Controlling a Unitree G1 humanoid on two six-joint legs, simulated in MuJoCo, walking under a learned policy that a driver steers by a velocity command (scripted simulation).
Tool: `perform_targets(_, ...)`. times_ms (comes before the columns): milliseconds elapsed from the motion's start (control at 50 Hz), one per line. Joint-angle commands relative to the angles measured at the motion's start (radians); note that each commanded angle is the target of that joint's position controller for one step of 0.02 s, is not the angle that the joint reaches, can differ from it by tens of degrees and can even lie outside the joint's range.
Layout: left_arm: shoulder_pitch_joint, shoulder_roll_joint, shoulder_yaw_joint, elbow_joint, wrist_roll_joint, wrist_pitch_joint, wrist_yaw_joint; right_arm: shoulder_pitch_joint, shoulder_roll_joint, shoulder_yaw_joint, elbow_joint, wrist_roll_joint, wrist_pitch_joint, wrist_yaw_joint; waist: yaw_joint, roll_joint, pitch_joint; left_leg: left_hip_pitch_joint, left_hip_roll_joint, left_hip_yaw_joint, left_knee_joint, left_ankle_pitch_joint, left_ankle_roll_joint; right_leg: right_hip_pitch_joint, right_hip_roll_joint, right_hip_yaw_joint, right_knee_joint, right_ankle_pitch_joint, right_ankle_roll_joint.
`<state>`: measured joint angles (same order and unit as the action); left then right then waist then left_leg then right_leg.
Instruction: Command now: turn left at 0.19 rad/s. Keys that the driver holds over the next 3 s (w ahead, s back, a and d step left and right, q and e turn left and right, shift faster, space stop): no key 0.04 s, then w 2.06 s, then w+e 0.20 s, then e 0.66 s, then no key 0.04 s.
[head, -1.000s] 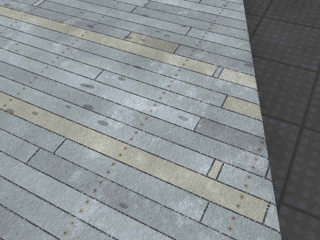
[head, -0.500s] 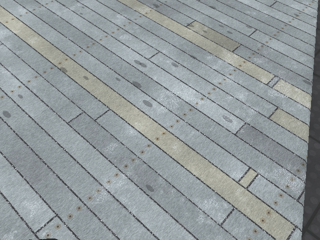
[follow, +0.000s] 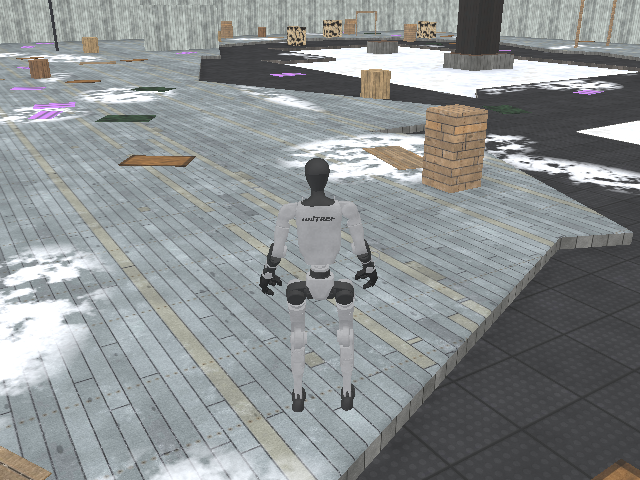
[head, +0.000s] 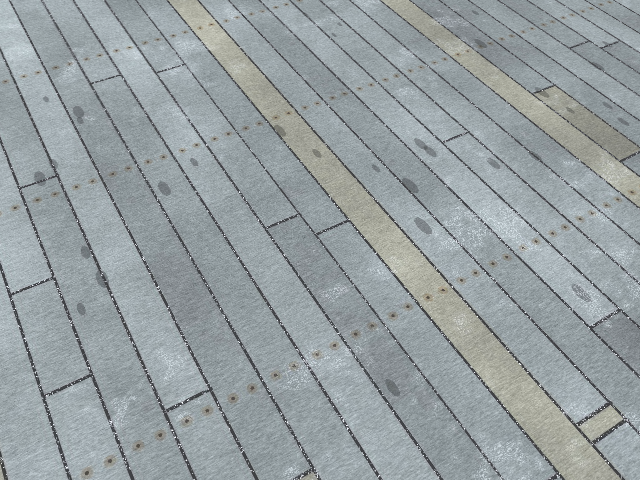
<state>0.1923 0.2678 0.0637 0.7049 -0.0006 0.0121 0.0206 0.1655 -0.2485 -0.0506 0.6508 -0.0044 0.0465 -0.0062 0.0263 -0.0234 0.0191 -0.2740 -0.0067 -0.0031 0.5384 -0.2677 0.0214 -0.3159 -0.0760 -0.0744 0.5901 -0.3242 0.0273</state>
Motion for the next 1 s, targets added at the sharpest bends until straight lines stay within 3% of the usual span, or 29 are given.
perform_targets(20,-0.072,0.088,0.008,-0.098,0.018,-0.020,0.005,0.011,-0.145,-0.029,-0.079,-0.037,-0.029,-0.003,-0.055,0.242,-0.106,0.119,0.332,-0.371,-0.214,0.355,0.268,-0.147,-0.001,0.081,0.194,-0.261,0.035)
perform_targets(40,-0.076,0.106,0.017,-0.090,0.005,-0.015,0.005,-0.014,-0.114,-0.017,-0.067,-0.042,-0.043,-0.003,-0.041,0.218,-0.087,0.106,0.296,-0.327,-0.220,0.317,0.251,-0.153,-0.002,0.100,0.247,-0.232,0.040)
perform_targets(60,-0.048,0.106,0.021,-0.066,0.007,-0.010,0.005,0.001,-0.132,-0.024,-0.049,-0.027,-0.051,-0.005,-0.045,0.200,-0.099,0.136,0.256,-0.302,-0.242,0.153,0.223,-0.179,0.009,0.087,0.279,-0.208,0.044)
perform_targets(80,-0.041,0.128,0.031,-0.057,0.009,-0.007,0.004,0.035,-0.166,-0.036,-0.030,-0.004,-0.054,-0.007,-0.066,0.202,-0.077,0.164,0.254,-0.327,-0.275,-0.008,0.215,-0.242,0.019,0.076,0.340,-0.176,0.047)
perform_targets(100,-0.043,0.135,0.037,-0.053,0.001,-0.008,0.003,0.070,-0.182,-0.039,-0.010,0.006,-0.055,-0.011,-0.074,0.186,-0.046,0.165,0.258,-0.356,-0.308,-0.148,0.214,-0.293,0.016,0.085,0.392,-0.144,0.042)
perform_targets(140,-0.045,0.118,0.035,-0.047,-0.018,-0.022,-0.004,0.092,-0.160,-0.034,0.006,0.009,-0.061,-0.017,-0.072,0.174,0.003,0.172,0.254,-0.376,-0.362,-0.282,0.210,-0.358,0.010,0.093,0.400,-0.075,0.022)
perform_targets(180,-0.067,0.095,0.028,-0.045,-0.018,-0.044,-0.010,0.087,-0.143,-0.032,0.009,0.009,-0.073,-0.022,-0.073,0.159,0.010,0.187,0.240,-0.341,-0.381,-0.238,0.200,-0.352,0.006,0.088,0.321,-0.018,0.005)
perform_targets(240,-0.087,0.066,0.015,-0.042,-0.015,-0.070,-0.021,0.087,-0.156,-0.040,0.016,0.014,-0.091,-0.018,-0.078,0.148,-0.005,0.172,0.225,-0.282,-0.380,-0.144,0.196,-0.258,0.016,0.070,0.165,0.026,-0.010)
perform_targets(320,-0.091,0.078,0.011,-0.046,-0.026,-0.083,-0.038,0.111,-0.188,-0.050,0.033,0.028,-0.096,0.000,-0.078,0.154,0.007,0.091,0.241,-0.275,-0.364,-0.174,0.208,-0.125,0.036,0.044,0.030,0.018,-0.036)
perform_targets(360,-0.038,0.081,0.012,-0.028,-0.025,-0.088,-0.044,0.098,-0.190,-0.050,0.038,0.036,-0.092,0.007,-0.037,0.130,0.005,0.017,0.233,-0.260,-0.323,-0.201,0.193,0.008,0.053,0.025,-0.062,0.092,-0.061)
perform_targets(400,0.105,0.101,0.025,0.024,-0.028,-0.090,-0.038,0.096,-0.142,-0.032,0.044,0.026,-0.092,0.013,0.030,0.101,-0.028,-0.105,0.179,-0.214,-0.207,-0.214,0.151,0.233,0.067,0.028,-0.105,0.088,-0.081)
perform_targets(420,0.218,0.147,0.037,0.043,-0.025,-0.093,-0.028,0.066,-0.077,-0.010,0.032,0.012,-0.098,0.016,0.079,0.007,-0.057,-0.225,0.101,-0.125,0.021,-0.176,0.092,0.375,-0.056,0.200,-0.178,-0.003,-0.122)
perform_targets(440,0.280,0.274,0.062,0.037,-0.011,-0.092,-0.024,0.064,-0.029,0.003,-0.018,0.007,-0.120,0.015,0.074,-0.246,-0.097,-0.470,-0.017,0.022,0.378,-0.236,0.017,0.513,-0.278,0.592,-0.316,-0.216,-0.251)
perform_targets(460,0.294,0.245,0.057,0.040,-0.002,-0.101,-0.033,0.030,-0.122,-0.020,-0.036,0.029,-0.136,0.009,0.093,-0.204,-0.068,-0.596,-0.005,-0.054,0.576,-0.314,0.009,0.460,-0.345,0.801,-0.412,-0.429,-0.350)
perform_targets(480,0.231,0.185,0.036,0.028,-0.006,-0.110,-0.035,0.026,-0.163,-0.034,-0.032,0.044,-0.143,0.012,0.059,-0.142,0.014,-0.659,0.051,-0.082,0.644,-0.214,0.023,0.419,-0.317,0.732,-0.418,-0.453,-0.326)
perform_targets(500,0.182,0.149,0.024,0.016,-0.002,-0.114,-0.038,0.034,-0.157,-0.033,-0.017,0.038,-0.144,0.014,0.034,-0.112,0.036,-0.652,0.078,-0.075,0.646,-0.118,0.028,0.379,-0.265,0.625,-0.417,-0.356,-0.289)
perform_targets(520,0.143,0.135,0.017,0.009,0.000,-0.113,-0.039,0.036,-0.144,-0.032,-0.008,0.023,-0.144,0.015,0.015,-0.083,0.043,-0.629,0.099,-0.074,0.614,-0.044,0.025,0.337,-0.224,0.538,-0.424,-0.236,-0.262)
perform_targets(560,0.125,0.119,0.010,0.004,0.006,-0.112,-0.039,0.037,-0.118,-0.030,0.000,0.012,-0.139,0.021,-0.006,-0.074,0.041,-0.556,0.119,-0.059,0.563,0.072,0.008,0.263,-0.166,0.401,-0.452,-0.037,-0.234)
perform_targets(640,0.173,0.120,0.010,0.030,0.000,-0.110,-0.028,-0.032,-0.077,-0.017,-0.019,0.008,-0.129,0.018,0.007,-0.047,0.037,-0.533,0.112,-0.021,0.397,0.228,-0.036,0.246,-0.118,0.239,-0.467,0.252,-0.230)
perform_targets(700,0.218,0.132,0.009,0.054,-0.006,-0.102,-0.018,-0.145,-0.045,-0.002,-0.049,0.014,-0.137,0.030,0.043,-0.055,0.054,-0.449,0.083,0.011,0.192,0.347,-0.041,0.224,-0.095,0.167,-0.475,0.325,-0.210)
perform_targets(800,0.274,0.162,0.018,0.092,-0.021,-0.083,-0.013,-0.263,-0.056,0.000,-0.091,0.028,-0.148,0.065,0.063,-0.056,0.095,-0.412,0.055,0.010,0.015,0.335,-0.007,0.329,-0.158,0.169,-0.437,0.364,-0.206)
perform_targets(860,0.261,0.187,0.028,0.101,-0.021,-0.069,-0.006,-0.218,-0.099,-0.016,-0.088,0.025,-0.152,0.072,0.010,-0.082,0.043,-0.303,0.014,0.032,-0.032,0.223,0.044,0.418,-0.180,0.162,-0.322,0.667,-0.179)
perform_targets(880,0.251,0.202,0.033,0.100,-0.020,-0.063,-0.004,-0.137,-0.127,-0.030,-0.069,0.021,-0.150,0.065,-0.037,-0.099,-0.022,-0.182,-0.019,0.059,-0.038,0.197,0.070,0.427,-0.168,0.146,-0.214,0.863,-0.168)
perform_targets(900,0.237,0.196,0.029,0.096,-0.016,-0.057,-0.001,0.021,-0.169,-0.052,-0.025,0.019,-0.146,0.054,-0.120,-0.090,-0.124,0.044,-0.034,0.075,-0.060,0.229,0.105,0.373,-0.125,0.108,-0.026,0.959,-0.141)
perform_targets(920,0.241,0.161,0.013,0.070,0.004,-0.058,0.003,0.214,-0.229,-0.068,0.013,0.008,-0.140,0.040,-0.188,-0.020,-0.283,0.407,0.129,-0.100,0.007,0.263,0.163,0.136,-0.084,0.096,0.268,0.687,-0.111)
perform_targets(940,0.390,0.004,-0.033,0.051,0.002,-0.077,-0.010,0.267,-0.308,-0.082,0.036,0.001,-0.142,0.045,-0.097,0.287,-0.449,0.769,0.395,-0.627,-0.076,0.032,0.339,-0.279,0.121,0.116,0.650,-0.137,-0.044)
perform_targets(960,0.316,0.111,-0.010,0.069,-0.023,-0.101,-0.014,0.277,-0.203,-0.059,0.037,0.010,-0.139,0.042,-0.154,0.231,-0.456,0.741,0.388,-0.750,-0.200,-0.080,0.321,-0.385,0.107,0.243,0.767,-0.236,-0.050)
perform_targets(980,0.197,0.160,0.005,0.026,-0.050,-0.114,-0.020,0.198,-0.173,-0.045,0.037,0.011,-0.135,0.034,-0.144,0.184,-0.266,0.594,0.351,-0.579,-0.224,-0.046,0.272,-0.454,0.057,0.211,0.786,-0.166,-0.055)
perform_targets(1000,0.135,0.153,0.001,0.009,-0.043,-0.122,-0.017,0.126,-0.156,-0.038,0.030,0.011,-0.133,0.031,-0.107,0.084,-0.171,0.426,0.313,-0.453,-0.245,0.062,0.247,-0.425,0.003,0.175,0.732,-0.071,-0.057)
